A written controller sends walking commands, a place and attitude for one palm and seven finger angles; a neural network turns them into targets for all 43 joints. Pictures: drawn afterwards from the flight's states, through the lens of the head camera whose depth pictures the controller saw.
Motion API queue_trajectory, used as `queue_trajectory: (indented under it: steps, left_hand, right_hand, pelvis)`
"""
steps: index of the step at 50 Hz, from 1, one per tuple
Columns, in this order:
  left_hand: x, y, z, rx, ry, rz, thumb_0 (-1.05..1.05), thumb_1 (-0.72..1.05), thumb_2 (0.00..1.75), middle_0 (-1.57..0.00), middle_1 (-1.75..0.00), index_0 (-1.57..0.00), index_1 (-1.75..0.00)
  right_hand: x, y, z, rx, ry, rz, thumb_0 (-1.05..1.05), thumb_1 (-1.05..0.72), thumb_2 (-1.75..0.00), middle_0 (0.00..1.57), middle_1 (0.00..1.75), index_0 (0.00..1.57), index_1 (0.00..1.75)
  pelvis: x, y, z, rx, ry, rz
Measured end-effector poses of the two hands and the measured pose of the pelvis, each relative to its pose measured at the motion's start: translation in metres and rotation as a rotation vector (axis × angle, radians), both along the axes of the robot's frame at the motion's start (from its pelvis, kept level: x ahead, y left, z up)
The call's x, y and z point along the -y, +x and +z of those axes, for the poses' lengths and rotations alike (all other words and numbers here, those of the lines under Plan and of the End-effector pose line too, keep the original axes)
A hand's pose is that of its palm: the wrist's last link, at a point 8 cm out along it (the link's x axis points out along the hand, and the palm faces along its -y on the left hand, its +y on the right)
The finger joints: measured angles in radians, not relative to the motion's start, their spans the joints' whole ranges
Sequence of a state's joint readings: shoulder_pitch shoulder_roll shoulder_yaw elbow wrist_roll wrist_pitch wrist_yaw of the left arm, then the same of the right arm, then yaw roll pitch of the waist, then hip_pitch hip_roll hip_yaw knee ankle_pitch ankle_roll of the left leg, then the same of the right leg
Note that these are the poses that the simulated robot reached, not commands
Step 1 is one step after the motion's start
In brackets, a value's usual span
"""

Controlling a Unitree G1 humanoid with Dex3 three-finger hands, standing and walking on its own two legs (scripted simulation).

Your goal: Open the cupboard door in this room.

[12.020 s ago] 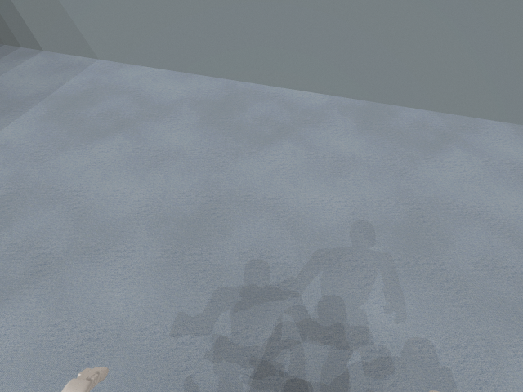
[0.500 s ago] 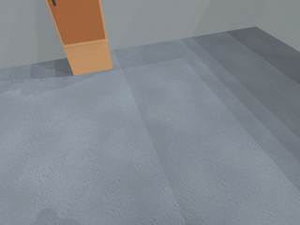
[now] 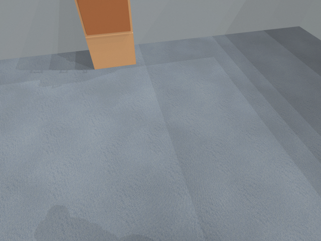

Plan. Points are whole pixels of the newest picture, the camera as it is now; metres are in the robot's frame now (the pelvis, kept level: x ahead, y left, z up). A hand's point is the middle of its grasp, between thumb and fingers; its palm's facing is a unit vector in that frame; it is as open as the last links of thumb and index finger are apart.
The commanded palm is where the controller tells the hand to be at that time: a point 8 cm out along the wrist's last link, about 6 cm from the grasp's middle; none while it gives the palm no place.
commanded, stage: turn or walk to find it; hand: left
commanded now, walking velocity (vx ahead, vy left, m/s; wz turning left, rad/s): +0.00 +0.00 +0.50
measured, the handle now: out of the picture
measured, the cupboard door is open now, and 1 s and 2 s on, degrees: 0 0 0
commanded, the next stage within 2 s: stand and wait in 1.40 s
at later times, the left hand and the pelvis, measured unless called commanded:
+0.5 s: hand out of the picture +0.10 +0.23 -0.14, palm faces +0.20 -0.95 -0.22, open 7.4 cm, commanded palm none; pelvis +0.03 +0.01 +0.02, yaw +12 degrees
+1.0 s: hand out of the picture +0.01 +0.11 -0.14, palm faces +0.48 -0.83 -0.28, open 7.3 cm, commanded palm none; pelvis +0.07 -0.06 +0.01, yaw +27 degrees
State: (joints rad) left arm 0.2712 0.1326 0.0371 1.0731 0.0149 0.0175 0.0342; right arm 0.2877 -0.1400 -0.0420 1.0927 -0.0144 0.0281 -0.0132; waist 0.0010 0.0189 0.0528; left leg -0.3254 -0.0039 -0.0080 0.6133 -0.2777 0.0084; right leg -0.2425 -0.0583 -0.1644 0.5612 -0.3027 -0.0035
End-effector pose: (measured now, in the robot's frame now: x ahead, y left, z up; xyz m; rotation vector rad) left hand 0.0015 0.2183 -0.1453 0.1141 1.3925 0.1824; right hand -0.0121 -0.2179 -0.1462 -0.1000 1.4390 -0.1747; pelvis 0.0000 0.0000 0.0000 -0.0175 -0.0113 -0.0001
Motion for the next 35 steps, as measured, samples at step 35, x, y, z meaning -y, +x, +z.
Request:
queue_trajectory:
  steps: [35]
  left_hand:
    - [-0.005,0.089,0.040,0.278,0.139,0.158,0.00,0.91,0.90,-0.20,-0.30,-0.20,-0.30]
  right_hand:
    - [0.052,0.118,-0.009,0.029,0.006,0.262,0.00,-0.90,-0.90,0.20,0.30,0.20,0.30]
  pelvis:
    - [0.036,0.050,0.000,-0.019,0.043,0.307]
